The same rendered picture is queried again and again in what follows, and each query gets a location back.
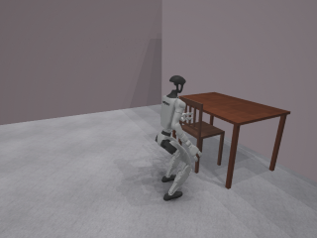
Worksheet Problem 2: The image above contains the right robot hand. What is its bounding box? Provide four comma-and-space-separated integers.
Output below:
188, 145, 202, 163

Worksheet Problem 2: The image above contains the table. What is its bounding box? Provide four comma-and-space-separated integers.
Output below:
172, 92, 290, 189

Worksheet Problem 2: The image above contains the chair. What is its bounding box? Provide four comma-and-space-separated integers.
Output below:
178, 96, 225, 174

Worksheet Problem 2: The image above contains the left robot hand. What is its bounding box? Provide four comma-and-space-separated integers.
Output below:
180, 112, 193, 122

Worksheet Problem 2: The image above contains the humanoid robot torso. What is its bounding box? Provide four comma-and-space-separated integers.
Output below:
157, 96, 181, 149

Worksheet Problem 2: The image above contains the right robot upper arm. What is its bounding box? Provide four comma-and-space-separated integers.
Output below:
170, 99, 186, 131

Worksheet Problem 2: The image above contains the robot left foot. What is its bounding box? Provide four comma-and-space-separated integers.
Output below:
161, 175, 176, 182

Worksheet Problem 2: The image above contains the robot right forearm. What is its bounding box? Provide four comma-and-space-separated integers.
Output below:
174, 123, 193, 149

